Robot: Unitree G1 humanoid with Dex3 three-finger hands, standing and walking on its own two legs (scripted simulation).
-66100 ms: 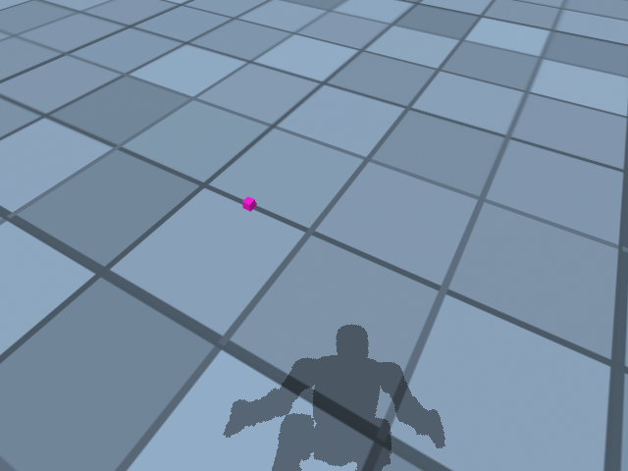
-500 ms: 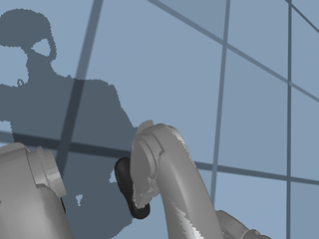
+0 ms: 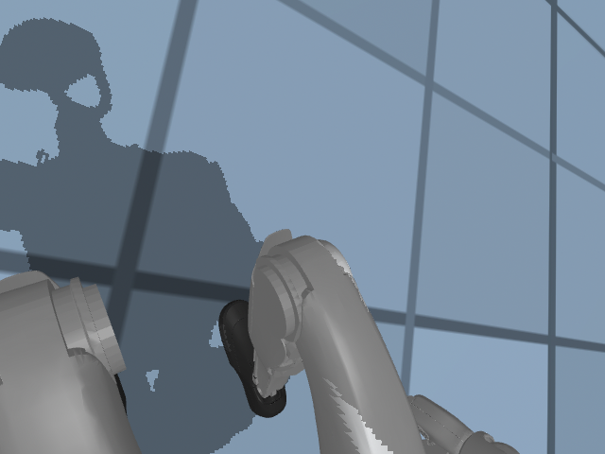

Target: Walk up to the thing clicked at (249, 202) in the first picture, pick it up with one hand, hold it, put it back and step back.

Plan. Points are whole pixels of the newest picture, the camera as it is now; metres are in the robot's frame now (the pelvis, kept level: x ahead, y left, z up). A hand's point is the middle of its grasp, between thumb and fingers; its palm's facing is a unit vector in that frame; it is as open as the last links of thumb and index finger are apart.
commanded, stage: close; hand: left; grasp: from above
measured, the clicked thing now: out of the picture +0.31 +0.46 -0.29
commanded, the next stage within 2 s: settle in 1.22 s
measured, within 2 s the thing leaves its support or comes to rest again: neither
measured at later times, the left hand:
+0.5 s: hand out of the picture +0.31 +0.43 -0.26, palm faces +0.06 -0.46 -0.89, open 8.9 cm
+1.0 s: hand out of the picture +0.31 +0.43 -0.26, palm faces +0.04 -0.46 -0.88, open 8.7 cm
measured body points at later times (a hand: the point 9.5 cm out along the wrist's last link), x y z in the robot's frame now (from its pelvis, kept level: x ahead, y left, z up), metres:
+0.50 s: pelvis +0.00 +0.00 +0.00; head +0.26 +0.15 +0.33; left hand +0.31 +0.45 -0.21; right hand +0.09 -0.24 -0.05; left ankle +0.08 +0.13 -0.27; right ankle +0.12 -0.10 -0.27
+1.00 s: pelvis +0.00 +0.00 +0.00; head +0.26 +0.15 +0.33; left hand +0.31 +0.45 -0.21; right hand +0.10 -0.24 -0.05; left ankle +0.08 +0.13 -0.27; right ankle +0.12 -0.10 -0.27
